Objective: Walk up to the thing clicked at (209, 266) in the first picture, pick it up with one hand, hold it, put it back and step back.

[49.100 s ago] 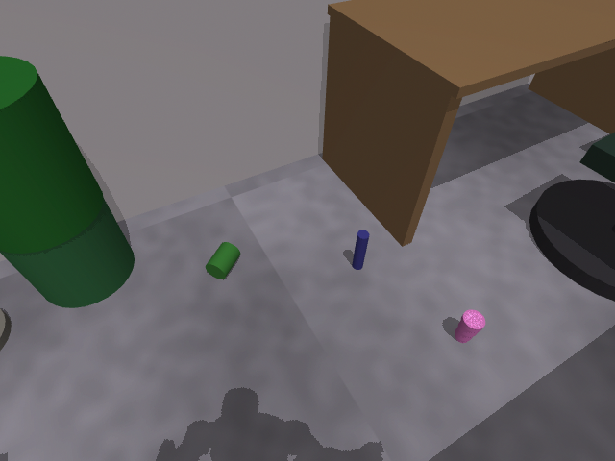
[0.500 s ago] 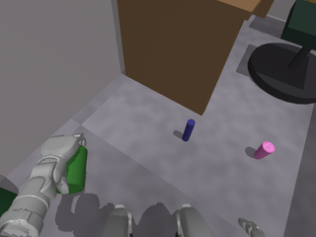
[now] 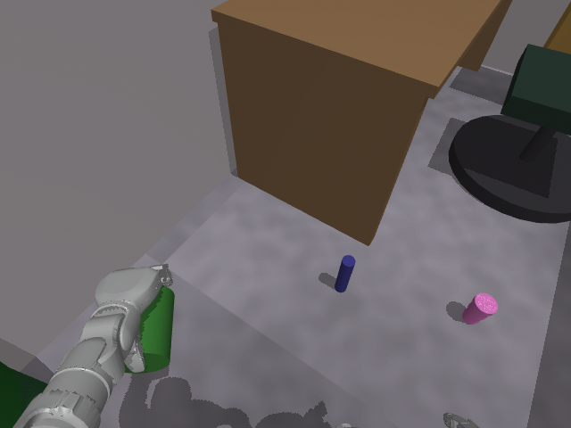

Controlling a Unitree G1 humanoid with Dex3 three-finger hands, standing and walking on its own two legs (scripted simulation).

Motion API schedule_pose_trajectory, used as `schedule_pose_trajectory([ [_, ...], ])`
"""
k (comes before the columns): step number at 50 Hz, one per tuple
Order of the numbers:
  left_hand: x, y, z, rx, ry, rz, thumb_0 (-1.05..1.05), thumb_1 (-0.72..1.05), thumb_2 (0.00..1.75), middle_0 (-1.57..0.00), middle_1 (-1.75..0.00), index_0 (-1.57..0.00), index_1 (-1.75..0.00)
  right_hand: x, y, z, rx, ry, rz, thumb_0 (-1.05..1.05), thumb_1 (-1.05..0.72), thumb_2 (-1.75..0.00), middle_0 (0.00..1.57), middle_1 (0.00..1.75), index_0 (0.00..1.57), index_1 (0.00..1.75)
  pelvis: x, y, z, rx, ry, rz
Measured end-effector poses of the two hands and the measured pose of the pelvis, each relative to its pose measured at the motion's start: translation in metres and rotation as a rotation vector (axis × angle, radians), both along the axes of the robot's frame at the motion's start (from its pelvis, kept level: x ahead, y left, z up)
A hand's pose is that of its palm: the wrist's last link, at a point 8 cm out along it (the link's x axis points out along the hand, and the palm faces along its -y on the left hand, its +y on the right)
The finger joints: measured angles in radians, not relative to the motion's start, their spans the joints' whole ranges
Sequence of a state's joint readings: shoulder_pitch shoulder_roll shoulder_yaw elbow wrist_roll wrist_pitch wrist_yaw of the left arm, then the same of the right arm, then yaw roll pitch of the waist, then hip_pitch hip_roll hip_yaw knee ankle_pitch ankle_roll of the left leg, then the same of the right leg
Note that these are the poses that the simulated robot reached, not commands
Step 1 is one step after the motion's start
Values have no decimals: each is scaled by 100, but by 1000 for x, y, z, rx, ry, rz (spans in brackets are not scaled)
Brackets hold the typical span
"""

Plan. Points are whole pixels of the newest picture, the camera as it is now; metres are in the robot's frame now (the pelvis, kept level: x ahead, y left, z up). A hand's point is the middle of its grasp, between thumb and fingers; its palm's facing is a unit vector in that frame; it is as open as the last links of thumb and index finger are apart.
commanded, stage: hold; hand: left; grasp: from above
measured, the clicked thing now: (144, 327) +0.32 +0.23 -0.12
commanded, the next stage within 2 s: crouch in 1.94 s
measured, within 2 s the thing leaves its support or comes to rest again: neither
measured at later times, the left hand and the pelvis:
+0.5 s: hand (135, 300) +0.32 +0.21 -0.02, palm faces -0.45 -0.04 -0.89, open 14.1 cm; pelvis +0.02 +0.00 +0.02, yaw -1 degrees
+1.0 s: hand (130, 313) +0.30 +0.21 +0.00, palm faces -0.45 -0.04 -0.89, open 14.1 cm; pelvis +0.00 -0.01 +0.03, yaw -1 degrees
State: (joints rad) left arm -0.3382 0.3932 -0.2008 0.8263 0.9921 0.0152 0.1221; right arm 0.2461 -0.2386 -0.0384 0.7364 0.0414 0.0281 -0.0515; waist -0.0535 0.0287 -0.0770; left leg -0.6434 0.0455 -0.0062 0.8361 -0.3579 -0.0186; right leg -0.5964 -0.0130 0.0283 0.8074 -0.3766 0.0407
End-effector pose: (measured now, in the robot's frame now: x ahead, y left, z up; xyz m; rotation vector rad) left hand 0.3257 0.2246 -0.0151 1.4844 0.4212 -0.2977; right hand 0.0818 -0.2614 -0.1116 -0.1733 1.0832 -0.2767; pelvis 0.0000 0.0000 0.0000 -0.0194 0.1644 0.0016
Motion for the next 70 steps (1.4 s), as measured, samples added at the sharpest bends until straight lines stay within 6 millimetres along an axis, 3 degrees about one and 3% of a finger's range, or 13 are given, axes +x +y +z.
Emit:
schedule_pose_trajectory([
  [15,10,-5,36,5,5,-35,2,-61,67,-45,-63,-48,-63,33,1,19,22,-67,7,1,-90,-90,20,30,20,30,16,-1,18,11,-56,-10],
  [26,4,-9,51,1,9,-59,2,-61,66,-46,-62,-49,-62,48,3,28,32,-106,23,1,-90,-90,20,29,20,30,16,-3,24,16,-88,-14],
  [50,-25,-13,70,-7,3,-78,2,-60,67,-44,-63,-47,-63,55,6,40,40,-166,52,1,-90,-90,20,29,20,30,0,-6,30,21,-142,-15],
  [70,-36,-13,84,-12,-12,-87,2,-57,69,-39,-67,-41,-67,62,11,44,49,-199,70,1,-90,-90,20,29,20,30,-4,-7,33,22,-166,-16],
])
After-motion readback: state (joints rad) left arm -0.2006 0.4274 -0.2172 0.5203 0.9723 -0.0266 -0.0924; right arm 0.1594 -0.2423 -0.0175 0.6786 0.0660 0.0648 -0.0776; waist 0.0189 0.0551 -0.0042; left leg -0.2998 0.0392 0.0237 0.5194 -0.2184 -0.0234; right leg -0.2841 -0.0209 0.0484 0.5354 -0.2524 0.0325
